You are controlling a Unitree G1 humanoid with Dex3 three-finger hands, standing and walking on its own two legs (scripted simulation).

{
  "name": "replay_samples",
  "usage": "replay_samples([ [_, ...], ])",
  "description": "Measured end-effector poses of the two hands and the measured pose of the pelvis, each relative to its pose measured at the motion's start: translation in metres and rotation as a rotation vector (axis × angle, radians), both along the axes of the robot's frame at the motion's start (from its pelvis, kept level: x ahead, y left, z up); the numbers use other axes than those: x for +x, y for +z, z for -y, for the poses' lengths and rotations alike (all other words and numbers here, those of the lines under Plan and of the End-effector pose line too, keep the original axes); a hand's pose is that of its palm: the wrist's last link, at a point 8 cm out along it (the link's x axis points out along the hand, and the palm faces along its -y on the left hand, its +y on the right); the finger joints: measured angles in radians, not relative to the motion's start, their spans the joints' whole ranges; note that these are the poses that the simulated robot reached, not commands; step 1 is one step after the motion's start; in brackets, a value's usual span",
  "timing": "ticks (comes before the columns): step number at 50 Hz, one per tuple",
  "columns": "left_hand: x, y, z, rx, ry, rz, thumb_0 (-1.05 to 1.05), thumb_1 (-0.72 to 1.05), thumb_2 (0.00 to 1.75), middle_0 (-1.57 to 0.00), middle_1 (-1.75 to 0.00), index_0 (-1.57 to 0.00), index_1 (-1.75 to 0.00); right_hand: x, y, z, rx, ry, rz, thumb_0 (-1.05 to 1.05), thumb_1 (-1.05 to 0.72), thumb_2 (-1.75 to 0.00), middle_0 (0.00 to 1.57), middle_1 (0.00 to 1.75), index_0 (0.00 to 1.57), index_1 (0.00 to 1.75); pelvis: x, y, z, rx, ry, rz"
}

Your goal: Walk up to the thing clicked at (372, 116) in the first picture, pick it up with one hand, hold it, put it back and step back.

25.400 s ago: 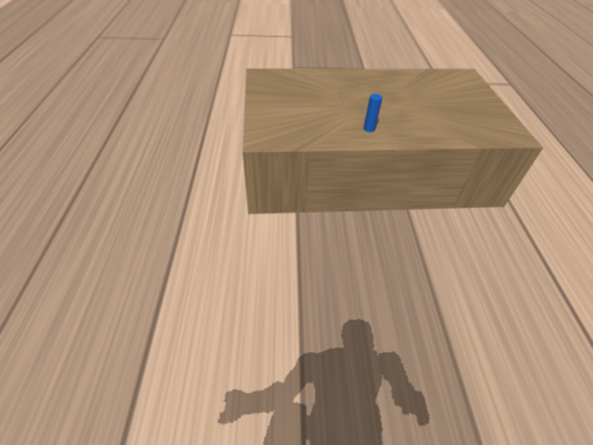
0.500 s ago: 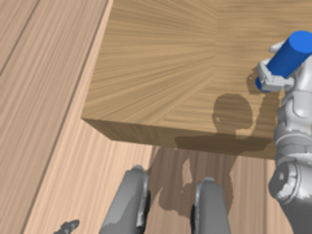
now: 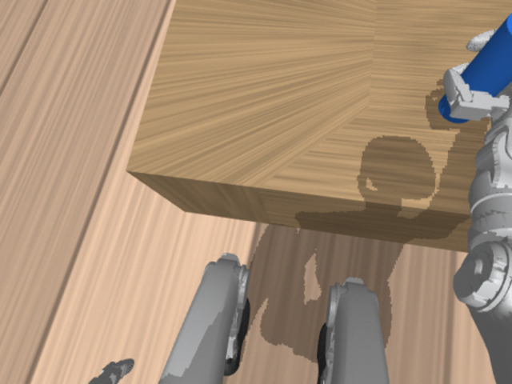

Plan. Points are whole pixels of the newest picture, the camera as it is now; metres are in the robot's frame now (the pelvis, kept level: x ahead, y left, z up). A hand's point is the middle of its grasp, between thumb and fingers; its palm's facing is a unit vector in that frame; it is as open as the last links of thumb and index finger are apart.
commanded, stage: lower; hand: right
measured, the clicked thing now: (487, 74) +0.55 -0.22 +0.03
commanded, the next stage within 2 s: loosen in 1.20 s
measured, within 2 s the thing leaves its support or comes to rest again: rests again in 0.94 s
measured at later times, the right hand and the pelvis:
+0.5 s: hand (447, 102) +0.57 -0.21 -0.05, palm faces +0.19 +0.98 -0.02, open 7.1 cm; pelvis -0.01 +0.00 -0.06, yaw +0 degrees
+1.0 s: hand (437, 111) +0.57 -0.21 -0.09, palm faces +0.19 +0.98 -0.03, open 7.1 cm; pelvis -0.02 +0.00 -0.10, yaw +0 degrees
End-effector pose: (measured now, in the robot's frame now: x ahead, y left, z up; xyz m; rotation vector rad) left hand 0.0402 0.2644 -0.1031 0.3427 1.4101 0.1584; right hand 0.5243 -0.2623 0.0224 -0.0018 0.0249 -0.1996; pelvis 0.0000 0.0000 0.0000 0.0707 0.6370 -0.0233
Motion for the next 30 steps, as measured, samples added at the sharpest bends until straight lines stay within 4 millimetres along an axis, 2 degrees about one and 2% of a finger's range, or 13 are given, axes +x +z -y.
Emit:
replay_samples([
  [5,-0.003,-0.007,-0.002,0.004,-0.003,-0.007,0.00,0.90,0.91,-0.21,-0.31,-0.20,-0.30,0.004,-0.008,-0.001,-0.003,-0.002,-0.009,0.00,0.11,-1.22,0.90,1.16,0.92,1.15,-0.002,-0.008,0.000,0.000,0.001,-0.006],
  [17,-0.016,-0.040,-0.007,0.014,-0.012,-0.062,0.00,0.89,0.90,-0.21,-0.30,-0.20,-0.30,0.005,-0.053,0.002,-0.013,-0.005,-0.001,0.00,0.11,-1.22,0.90,1.16,0.92,1.15,-0.009,-0.044,-0.002,0.001,0.000,-0.028],
  [30,-0.026,-0.066,-0.008,0.018,-0.007,-0.087,0.00,0.90,0.90,-0.21,-0.31,-0.20,-0.30,0.012,-0.077,-0.001,-0.009,0.002,-0.012,0.00,0.11,-1.22,0.90,1.16,0.92,1.15,-0.014,-0.072,-0.001,0.005,-0.001,-0.027],
])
